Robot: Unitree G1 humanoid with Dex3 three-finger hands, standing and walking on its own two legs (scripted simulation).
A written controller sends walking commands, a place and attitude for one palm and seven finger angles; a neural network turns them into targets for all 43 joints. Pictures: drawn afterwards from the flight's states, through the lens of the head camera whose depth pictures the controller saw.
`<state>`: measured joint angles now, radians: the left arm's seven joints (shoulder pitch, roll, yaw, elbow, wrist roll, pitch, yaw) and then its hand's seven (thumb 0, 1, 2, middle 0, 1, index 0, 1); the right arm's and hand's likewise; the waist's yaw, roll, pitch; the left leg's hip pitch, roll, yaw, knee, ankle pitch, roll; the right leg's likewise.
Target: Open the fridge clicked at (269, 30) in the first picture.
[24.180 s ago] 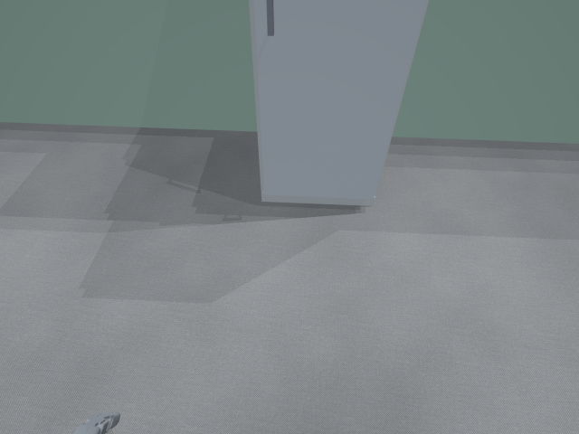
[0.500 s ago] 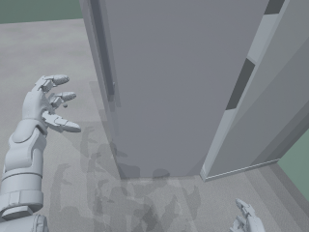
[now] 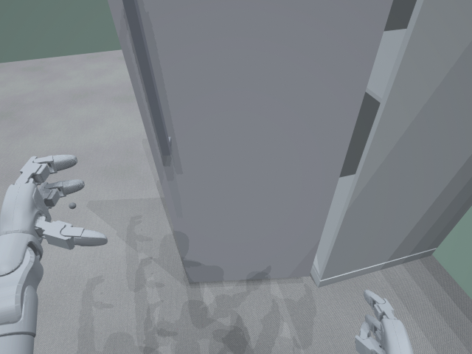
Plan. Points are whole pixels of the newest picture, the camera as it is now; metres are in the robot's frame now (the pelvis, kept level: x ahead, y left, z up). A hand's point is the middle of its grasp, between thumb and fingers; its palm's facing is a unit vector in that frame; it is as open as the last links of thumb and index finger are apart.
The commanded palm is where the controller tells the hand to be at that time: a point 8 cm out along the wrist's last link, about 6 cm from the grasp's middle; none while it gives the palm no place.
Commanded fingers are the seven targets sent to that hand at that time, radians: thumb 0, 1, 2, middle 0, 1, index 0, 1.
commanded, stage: draw the hand back to the body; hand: left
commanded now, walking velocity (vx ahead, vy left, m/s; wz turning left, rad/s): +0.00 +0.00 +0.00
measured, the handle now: (150, 75) +0.55 +0.22 +0.24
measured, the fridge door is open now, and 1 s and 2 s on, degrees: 77 77 77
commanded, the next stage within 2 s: step back with the hand held close in 1.00 s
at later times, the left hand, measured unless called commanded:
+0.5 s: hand (52, 229) +0.24 +0.29 +0.15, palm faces +0.43 -0.83 -0.35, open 9.9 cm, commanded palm +0.18 +0.32 +0.18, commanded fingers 0.00 0.72 0.81 -0.21 -0.41 -0.21 -0.41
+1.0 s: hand (41, 242) +0.21 +0.29 +0.16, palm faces +0.46 -0.81 -0.36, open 7.4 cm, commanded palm +0.16 +0.32 +0.18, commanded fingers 0.00 0.90 0.90 -0.20 -0.30 -0.20 -0.30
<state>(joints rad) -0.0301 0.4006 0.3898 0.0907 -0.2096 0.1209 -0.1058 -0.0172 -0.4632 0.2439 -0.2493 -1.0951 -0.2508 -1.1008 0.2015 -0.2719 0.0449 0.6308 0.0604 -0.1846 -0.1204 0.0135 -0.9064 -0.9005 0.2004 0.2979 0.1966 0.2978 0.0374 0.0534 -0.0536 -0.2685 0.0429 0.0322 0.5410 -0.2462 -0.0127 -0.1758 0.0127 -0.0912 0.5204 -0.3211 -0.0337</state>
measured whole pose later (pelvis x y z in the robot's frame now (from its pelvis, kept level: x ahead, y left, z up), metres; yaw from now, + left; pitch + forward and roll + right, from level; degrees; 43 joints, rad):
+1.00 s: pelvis +0.02 +0.02 +0.01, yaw +0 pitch -4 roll +0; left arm 0.43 0.33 0.33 -0.34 -0.07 -0.06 0.11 0.01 0.88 0.90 -0.21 -0.30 -0.21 -0.31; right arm 0.19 -0.21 0.03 0.65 0.00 -0.11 -0.09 0.01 -0.91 -0.90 0.20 0.30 0.20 0.30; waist 0.07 0.04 0.00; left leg -0.13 0.01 0.06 0.42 -0.22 0.02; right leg -0.04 -0.02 -0.07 0.39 -0.28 0.00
